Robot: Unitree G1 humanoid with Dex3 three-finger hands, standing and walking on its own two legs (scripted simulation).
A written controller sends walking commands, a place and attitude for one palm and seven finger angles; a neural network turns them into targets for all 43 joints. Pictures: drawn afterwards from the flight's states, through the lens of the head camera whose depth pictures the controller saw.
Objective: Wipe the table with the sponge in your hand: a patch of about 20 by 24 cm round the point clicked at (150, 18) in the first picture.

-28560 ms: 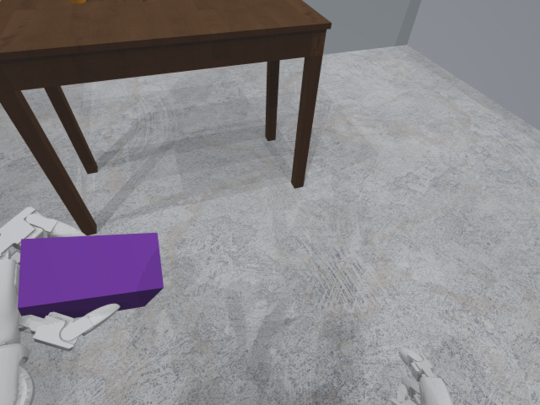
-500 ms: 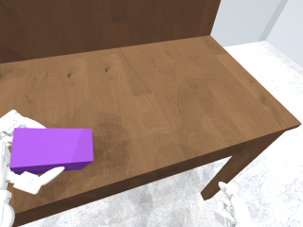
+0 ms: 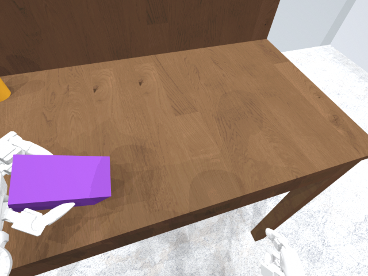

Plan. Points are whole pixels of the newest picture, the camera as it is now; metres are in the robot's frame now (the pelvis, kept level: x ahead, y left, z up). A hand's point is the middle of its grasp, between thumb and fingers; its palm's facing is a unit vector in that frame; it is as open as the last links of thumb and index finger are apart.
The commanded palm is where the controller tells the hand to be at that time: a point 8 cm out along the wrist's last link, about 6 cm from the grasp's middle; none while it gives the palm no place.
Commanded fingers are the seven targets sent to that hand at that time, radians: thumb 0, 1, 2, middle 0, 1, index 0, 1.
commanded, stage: look again from close up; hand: left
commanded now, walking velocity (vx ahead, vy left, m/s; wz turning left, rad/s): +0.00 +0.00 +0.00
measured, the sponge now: (75, 183) +0.24 +0.20 +0.13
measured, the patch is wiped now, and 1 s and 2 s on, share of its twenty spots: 0.00 0.00 0.00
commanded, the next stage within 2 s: come to a stop and stand still in 0.32 s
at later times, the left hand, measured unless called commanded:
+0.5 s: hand (38, 189) +0.21 +0.24 +0.15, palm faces +0.40 -0.86 -0.33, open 10.2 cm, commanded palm +0.15 +0.26 +0.17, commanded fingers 0.00 0.10 1.30 -1.20 -1.60 -1.20 -1.60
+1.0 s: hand (36, 170) +0.24 +0.26 +0.16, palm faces +0.37 -0.85 -0.37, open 10.3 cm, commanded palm +0.18 +0.28 +0.17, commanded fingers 0.00 0.10 1.30 -1.20 -1.60 -1.20 -1.60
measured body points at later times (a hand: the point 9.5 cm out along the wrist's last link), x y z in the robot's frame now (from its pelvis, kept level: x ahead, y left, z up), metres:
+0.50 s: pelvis -0.01 -0.01 +0.00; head -0.01 +0.01 +0.45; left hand +0.18 +0.28 +0.17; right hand +0.16 -0.25 -0.06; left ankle +0.00 +0.06 -0.74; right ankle +0.00 -0.13 -0.74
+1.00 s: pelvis +0.00 +0.01 -0.01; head +0.04 +0.02 +0.44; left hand +0.22 +0.30 +0.18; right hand +0.17 -0.21 -0.09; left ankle +0.00 +0.06 -0.74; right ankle +0.00 -0.13 -0.74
